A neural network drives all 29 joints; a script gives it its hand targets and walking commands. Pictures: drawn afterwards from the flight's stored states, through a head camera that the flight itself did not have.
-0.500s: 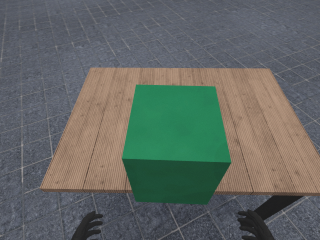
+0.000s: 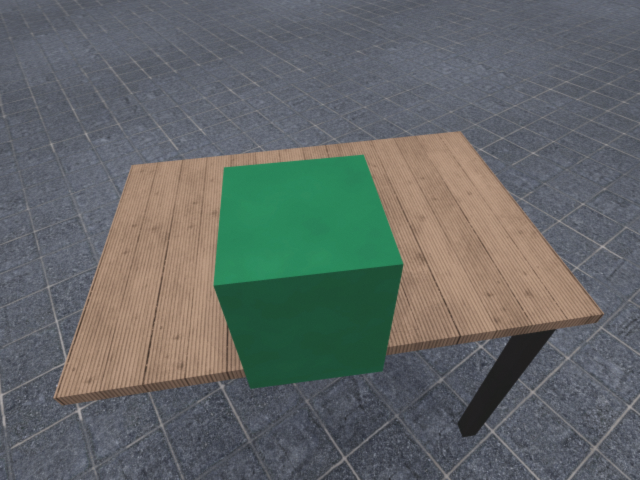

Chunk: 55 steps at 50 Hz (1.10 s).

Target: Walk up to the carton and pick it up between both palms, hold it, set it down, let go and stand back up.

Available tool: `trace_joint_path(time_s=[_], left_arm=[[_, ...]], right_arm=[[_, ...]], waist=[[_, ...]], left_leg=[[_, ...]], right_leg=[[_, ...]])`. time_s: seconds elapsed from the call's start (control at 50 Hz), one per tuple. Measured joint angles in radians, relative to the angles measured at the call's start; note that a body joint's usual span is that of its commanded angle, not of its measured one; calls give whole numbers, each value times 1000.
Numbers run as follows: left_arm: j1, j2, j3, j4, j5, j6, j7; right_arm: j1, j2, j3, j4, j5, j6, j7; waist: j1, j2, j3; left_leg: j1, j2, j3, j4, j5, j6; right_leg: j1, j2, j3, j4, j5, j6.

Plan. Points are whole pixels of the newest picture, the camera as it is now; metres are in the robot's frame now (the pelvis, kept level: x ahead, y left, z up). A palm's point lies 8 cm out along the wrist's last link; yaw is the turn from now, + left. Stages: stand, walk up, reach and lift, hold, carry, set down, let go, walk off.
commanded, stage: stand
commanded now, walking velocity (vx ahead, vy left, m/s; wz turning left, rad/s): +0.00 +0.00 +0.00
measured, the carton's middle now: (306, 273) +0.41 +0.04 +0.03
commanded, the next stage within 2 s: none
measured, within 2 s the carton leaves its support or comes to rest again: neither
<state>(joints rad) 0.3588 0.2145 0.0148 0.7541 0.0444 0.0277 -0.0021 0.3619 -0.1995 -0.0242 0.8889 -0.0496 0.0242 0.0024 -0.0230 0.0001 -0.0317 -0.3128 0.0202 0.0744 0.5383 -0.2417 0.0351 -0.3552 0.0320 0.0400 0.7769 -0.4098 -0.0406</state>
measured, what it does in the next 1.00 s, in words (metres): steps on the spot: right foot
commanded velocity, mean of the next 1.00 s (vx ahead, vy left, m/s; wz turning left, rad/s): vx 0.00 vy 0.00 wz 0.00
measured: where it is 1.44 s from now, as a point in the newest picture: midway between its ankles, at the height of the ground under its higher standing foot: outside the picture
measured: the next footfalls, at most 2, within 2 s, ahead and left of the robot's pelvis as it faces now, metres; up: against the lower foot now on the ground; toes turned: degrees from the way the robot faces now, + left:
right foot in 0.08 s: -0.02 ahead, -0.11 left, +0.00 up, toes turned +0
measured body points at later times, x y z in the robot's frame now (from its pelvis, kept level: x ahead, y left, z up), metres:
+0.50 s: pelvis -0.06 +0.00 +0.01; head -0.07 +0.00 +0.46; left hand -0.06 +0.22 -0.15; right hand -0.10 -0.24 -0.15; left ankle -0.02 +0.12 -0.73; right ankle -0.06 -0.11 -0.73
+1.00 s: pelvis -0.08 +0.01 +0.00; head -0.08 +0.01 +0.45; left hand -0.11 +0.22 -0.16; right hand -0.11 -0.20 -0.16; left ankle -0.02 +0.12 -0.73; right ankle -0.06 -0.11 -0.73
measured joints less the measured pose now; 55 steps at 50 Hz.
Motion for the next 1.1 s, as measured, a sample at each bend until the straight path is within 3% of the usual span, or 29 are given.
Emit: trace_joint_path(time_s=[0.04, 0.08, 0.1, 0.14, 0.18, 0.24, 0.3, 0.34, 0.5, 0.68, 1.1], left_arm=[[5, -7, -1, 12, -5, -6, 7], [10, -14, -5, 27, -15, -19, 20], [7, -26, -8, 45, -17, -25, 26], [14, -49, -22, 72, -15, -29, 30], [38, -54, -28, 91, -10, -37, 26], [45, -67, -38, 127, -10, -40, 27], [27, -71, -42, 157, -21, -50, 27], [24, -68, -38, 172, -25, -59, 26], [29, -49, -21, 239, -25, -39, 18], [38, -62, -22, 291, -22, -33, 19], [34, -95, -30, 338, -26, -40, 26]], right_arm=[[-10, 7, 4, 8, 2, -1, 0], [-22, 12, 5, 17, 9, -3, -3], [-31, 9, 2, 27, 13, -5, -4], [-31, 1, -4, 46, 18, -5, -6], [-20, 8, -2, 63, 23, -3, -4], [-17, 10, -4, 83, 21, -1, 3], [-19, 11, -4, 116, 19, -11, -2], [-16, 12, -2, 138, 23, -18, -5], [10, 30, 2, 199, 24, -19, -14], [8, 56, 11, 226, 31, -14, -19], [-16, 67, 15, 240, 31, -20, -23]], waist=[[3, 7, -6], [8, 7, -5], [12, 23, -1], [9, 61, -3], [17, 45, -24], [9, 42, -27], [4, 33, -9], [17, 20, 3], [18, -7, 16], [18, 12, 19], [20, 4, 3]], left_leg=[[-17, 0, 8, -6, 16, -3], [-36, -3, 20, 4, 24, -10], [-45, 5, 17, 15, 24, -15], [-42, 12, -12, 24, -25, -11], [-18, -2, -24, 9, -56, -5], [29, 5, -54, -29, 37, -2], [58, 13, -66, -88, 27, -50], [62, 16, -60, -95, 47, -63], [46, 10, -51, -85, 65, -44], [29, -9, -43, -94, 87, -25], [8, -18, -49, -91, 90, -22]], right_leg=[[38, -7, -14, -38, -10, -9], [110, -17, -25, -185, 62, -10], [133, -10, -27, -237, 74, 4], [153, 6, -41, -270, 93, 11], [155, -4, -27, -283, 106, 8], [162, 2, -31, -316, 133, 3], [155, 7, -44, -323, 149, 3], [159, 9, -38, -335, 163, 6], [144, 4, -26, -334, 187, 19], [115, -13, -11, -322, 202, 37], [89, -15, 1, -313, 204, 44]])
